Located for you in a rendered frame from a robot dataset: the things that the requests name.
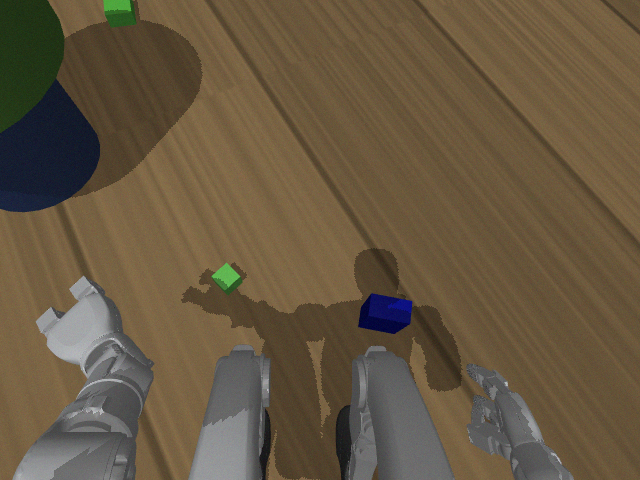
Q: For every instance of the right robot arm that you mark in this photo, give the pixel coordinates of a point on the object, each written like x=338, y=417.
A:
x=535, y=461

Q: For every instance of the right robot hand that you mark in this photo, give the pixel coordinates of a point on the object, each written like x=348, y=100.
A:
x=512, y=422

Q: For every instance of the right robot foot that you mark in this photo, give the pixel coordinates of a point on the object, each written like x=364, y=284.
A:
x=343, y=441

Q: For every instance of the left robot arm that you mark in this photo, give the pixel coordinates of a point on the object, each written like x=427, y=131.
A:
x=93, y=438

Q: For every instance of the potted plant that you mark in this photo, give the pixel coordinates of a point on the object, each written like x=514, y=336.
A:
x=48, y=149

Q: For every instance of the left robot hand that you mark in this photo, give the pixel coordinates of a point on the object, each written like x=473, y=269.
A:
x=93, y=316

